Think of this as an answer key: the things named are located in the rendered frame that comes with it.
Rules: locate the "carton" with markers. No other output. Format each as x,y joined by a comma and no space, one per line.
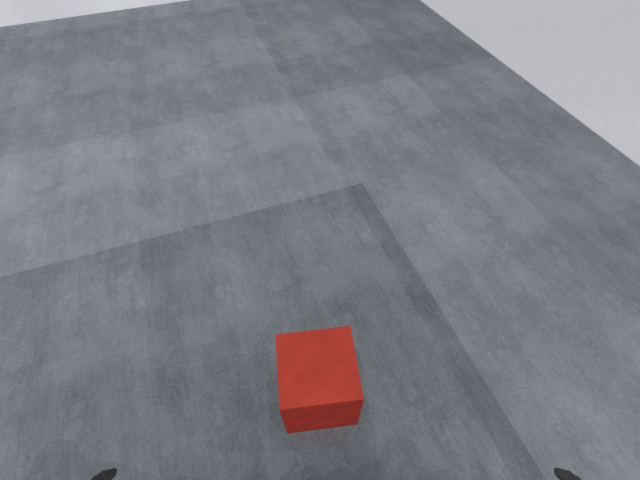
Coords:
318,379

